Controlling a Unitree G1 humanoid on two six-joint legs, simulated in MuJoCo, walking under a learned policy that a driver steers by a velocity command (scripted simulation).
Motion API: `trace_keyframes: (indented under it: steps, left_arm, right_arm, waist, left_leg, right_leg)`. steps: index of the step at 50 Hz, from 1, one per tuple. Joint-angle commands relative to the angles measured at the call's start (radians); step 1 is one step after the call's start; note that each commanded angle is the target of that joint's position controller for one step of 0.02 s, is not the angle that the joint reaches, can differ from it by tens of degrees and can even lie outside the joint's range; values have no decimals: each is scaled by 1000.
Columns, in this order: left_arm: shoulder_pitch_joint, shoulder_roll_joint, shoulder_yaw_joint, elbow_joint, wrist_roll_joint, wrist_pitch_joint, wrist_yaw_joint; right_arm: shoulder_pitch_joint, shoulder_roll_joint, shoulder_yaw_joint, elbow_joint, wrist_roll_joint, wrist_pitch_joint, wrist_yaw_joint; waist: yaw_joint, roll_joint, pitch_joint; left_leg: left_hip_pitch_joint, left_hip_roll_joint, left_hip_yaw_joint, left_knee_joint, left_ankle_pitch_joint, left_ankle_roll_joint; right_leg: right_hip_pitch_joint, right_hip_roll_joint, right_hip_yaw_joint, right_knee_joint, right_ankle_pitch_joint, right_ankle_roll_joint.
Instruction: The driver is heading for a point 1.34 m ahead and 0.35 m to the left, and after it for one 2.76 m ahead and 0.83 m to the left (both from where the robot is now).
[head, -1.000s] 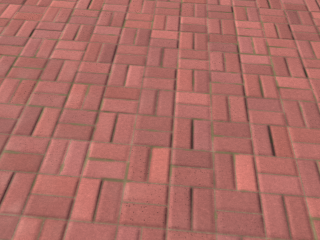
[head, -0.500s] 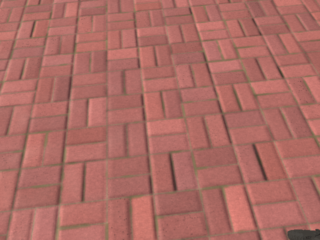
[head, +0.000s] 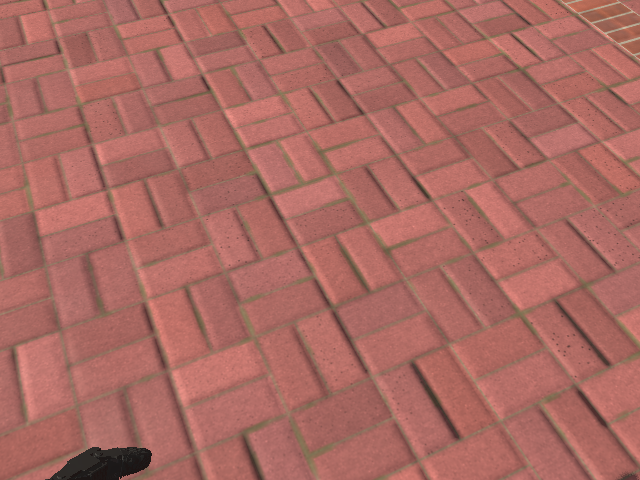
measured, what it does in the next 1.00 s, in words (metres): walks ahead, turning left: right foot, then left foot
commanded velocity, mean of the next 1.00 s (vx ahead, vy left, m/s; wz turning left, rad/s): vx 0.50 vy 0.00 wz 0.45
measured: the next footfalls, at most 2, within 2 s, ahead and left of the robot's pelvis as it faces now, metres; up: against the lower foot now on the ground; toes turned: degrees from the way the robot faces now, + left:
right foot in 0.12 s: +0.22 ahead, -0.14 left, +0.00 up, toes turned +5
left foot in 0.62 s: +0.44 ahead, +0.18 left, +0.00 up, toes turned +23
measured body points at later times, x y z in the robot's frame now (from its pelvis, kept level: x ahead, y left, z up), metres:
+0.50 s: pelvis +0.26 -0.01 -0.01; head +0.28 +0.00 +0.44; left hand +0.20 +0.28 -0.13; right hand +0.52 -0.19 -0.09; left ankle +0.38 +0.17 -0.70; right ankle +0.18 -0.14 -0.75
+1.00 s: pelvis +0.51 +0.12 +0.00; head +0.53 +0.15 +0.45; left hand +0.57 +0.44 -0.09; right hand +0.71 -0.10 -0.10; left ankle +0.41 +0.16 -0.75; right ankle +0.76 +0.07 -0.70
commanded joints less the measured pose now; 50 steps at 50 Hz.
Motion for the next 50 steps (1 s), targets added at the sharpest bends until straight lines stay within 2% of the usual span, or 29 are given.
trace_keyframes:
  steps: [1, 3, 5, 6, 7, 8, 9, 10, 12, 14, 16, 20, 23, 26, 28, 29, 30, 31, 32, 33, 34, 35, 36, 37, 40, 42, 45, 47, 50]
  left_arm:
    - [-87, 73, 19, -86, -10, -30, -11]
    - [-54, 101, 33, -79, -11, -38, -12]
    - [119, 159, 66, -32, 0, -40, 3]
    - [289, 232, 85, -15, 20, -37, 17]
    - [336, 290, 97, 5, 28, -22, 13]
    - [322, 199, 77, 9, 16, -20, 10]
    - [273, 149, 61, 11, 7, -21, 11]
    - [213, 118, 50, 12, 10, -23, 9]
    - [141, 77, 41, 23, 21, -29, 7]
    - [122, 83, 49, 40, 20, -42, 9]
    - [123, 106, 59, 60, 19, -50, 14]
    - [135, 146, 71, 91, 15, -44, 25]
    - [176, 179, 81, 116, 3, -33, 30]
    - [206, 205, 91, 140, -14, -15, 30]
    - [204, 237, 100, 143, -22, -1, 34]
    - [199, 249, 103, 142, -26, 8, 36]
    - [191, 238, 97, 138, -29, 14, 39]
    - [216, 192, 77, 123, -3, 9, 42]
    - [311, 49, 29, 63, 34, -16, 28]
    - [197, 138, 41, 58, -2, -49, 16]
    - [104, 183, 52, 28, -36, -65, 10]
    - [94, 165, 46, 27, -24, -74, 17]
    - [100, 166, 49, 39, 4, -74, 25]
    - [123, 170, 54, 45, 13, -64, 25]
    - [130, 138, 49, 48, 26, -35, 25]
    - [68, 111, 38, 32, 27, -27, 26]
    - [-33, 76, 20, 18, 21, -33, 14]
    - [-81, 74, 15, 13, 8, -39, 1]
    - [-136, 100, 19, -8, -2, -45, -12]
  right_arm:
    - [-21, -194, -47, -55, 12, -3, -9]
    - [-24, -203, -51, -49, 13, 7, -14]
    - [-27, -164, -37, -51, 4, 9, -15]
    - [-40, -91, -10, -85, -22, 5, -14]
    - [78, -17, 11, -112, 0, -9, -18]
    - [43, -119, -14, -93, 23, -10, -21]
    - [-33, -159, -29, -107, 28, -7, -19]
    - [-64, -148, -30, -107, 19, -2, -21]
    - [-82, -118, -33, -112, 8, 16, -15]
    - [-90, -80, -28, -122, 9, 34, -9]
    - [-125, -67, -25, -145, 2, 43, -7]
    - [-227, -49, -12, -181, 1, 37, 16]
    - [-327, -49, -7, -221, 0, 35, 34]
    - [-386, -69, -13, -261, 0, 39, 48]
    - [-356, -100, -29, -273, -4, 45, 50]
    - [-276, -129, -47, -259, -5, 50, 48]
    - [-121, -176, -77, -219, -1, 54, 39]
    - [41, -258, -111, -181, 5, 66, 18]
    - [-14, -366, -118, -197, 12, 54, 14]
    - [11, -271, -91, -229, 5, 37, 21]
    - [-20, -220, -75, -216, -5, 22, 25]
    - [-76, -200, -68, -218, -4, 14, 24]
    - [-140, -170, -58, -227, -7, 14, 21]
    - [-177, -151, -50, -244, -20, 12, 15]
    - [-182, -159, -52, -237, -17, 6, 2]
    - [-155, -176, -56, -219, -14, 6, -11]
    - [-115, -166, -51, -188, -9, 8, -20]
    - [-78, -172, -49, -162, -9, 5, -19]
    - [-34, -176, -49, -126, -9, 4, -15]
  waist:
    - [39, 132, 9]
    - [79, 142, -6]
    - [172, 117, -108]
    - [244, -8, -262]
    - [193, -281, -370]
    - [215, -183, -289]
    - [209, -129, -168]
    - [180, -82, -114]
    - [132, -91, -42]
    - [110, -73, -21]
    - [104, -41, 0]
    - [132, -18, 24]
    - [166, -1, 52]
    - [171, -2, 65]
    - [135, -32, 18]
    - [84, -39, -37]
    - [-3, -20, -118]
    - [-63, 88, -209]
    - [76, 345, -300]
    - [-10, 205, -391]
    - [-16, 153, -241]
    - [30, 74, -162]
    - [71, 52, -111]
    - [107, 78, -99]
    - [129, 75, -75]
    - [113, 75, -46]
    - [63, 103, -28]
    - [33, 116, -14]
    - [9, 116, 18]
  left_leg:
    - [-59, 244, -213, -78, 206, 167]
    - [-45, 257, -239, -27, 206, 142]
    - [-116, 177, -183, 186, 299, 89]
    - [-287, 102, -126, 495, 82, 46]
    - [-596, -2, -59, 796, -341, -2]
    - [-698, 44, -130, 931, -324, -8]
    - [-736, 79, -126, 956, -235, -4]
    - [-702, 110, -111, 939, -159, -10]
    - [-635, 151, -112, 881, -71, -20]
    - [-606, 159, -101, 854, -29, -31]
    - [-630, 163, -104, 790, 28, -42]
    - [-598, 154, -65, 556, 227, -34]
    - [-579, 141, -20, 433, 266, -10]
    - [-582, 121, 15, 367, 191, 29]
    - [-485, 62, 73, 354, 88, 69]
    - [-369, 18, 104, 345, 52, 94]
    - [-146, -31, 116, 290, 98, 130]
    - [161, 61, -66, 271, 111, 185]
    - [447, 313, -657, 149, -102, 377]
    - [468, 359, -827, 8, -232, 384]
    - [367, 335, -690, -12, -158, 332]
    - [226, 294, -578, -6, -53, 302]
    - [97, 255, -482, -9, 70, 279]
    - [11, 229, -431, -27, 158, 273]
    - [-113, 196, -345, -63, 300, 283]
    - [-145, 171, -287, -73, 321, 268]
    - [-173, 124, -213, -69, 245, 212]
    - [-157, 145, -210, -80, 181, 201]
    - [-25, 208, -235, -50, 190, 198]
  right_leg:
    - [114, 41, -19, -109, 58, -2]
    - [206, 47, -18, -167, 31, -27]
    - [497, 28, -15, -207, 14, -77]
    - [764, -171, 175, -182, 1, -142]
    - [973, -370, 566, -283, -216, -278]
    - [899, -343, 613, -345, -374, -277]
    - [798, -309, 463, -357, -344, -244]
    - [697, -263, 355, -380, -240, -223]
    - [551, -206, 201, -440, -87, -206]
    - [491, -201, 111, -481, 25, -214]
    - [480, -208, 41, -506, 102, -223]
    - [489, -183, -103, -520, 148, -202]
    - [534, -199, -162, -517, 149, -184]
    - [629, -226, -200, -463, 231, -159]
    - [669, -225, -236, -338, 534, -136]
    - [665, -212, -257, -203, 680, -123]
    - [588, -176, -289, 5, 703, -93]
    - [343, -133, -291, 316, 401, -45]
    - [-92, 76, -182, 659, -500, 14]
    - [-187, 72, 30, 743, -511, -3]
    - [-254, 33, 27, 719, -409, -26]
    - [-217, -9, 25, 636, -322, -34]
    - [-149, -38, 26, 548, -273, -27]
    - [-77, -57, 36, 507, -237, -22]
    - [-20, -46, 9, 397, -181, 21]
    - [-35, -32, -3, 266, -69, 46]
    - [39, -1, -18, 29, 157, 50]
    - [73, 10, -30, -46, 247, 39]
    - [1, 4, -23, -105, 202, -4]
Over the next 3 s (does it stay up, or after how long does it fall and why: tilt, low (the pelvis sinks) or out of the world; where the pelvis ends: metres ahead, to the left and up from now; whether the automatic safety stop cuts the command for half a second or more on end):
stays up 1.33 0.26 -0.01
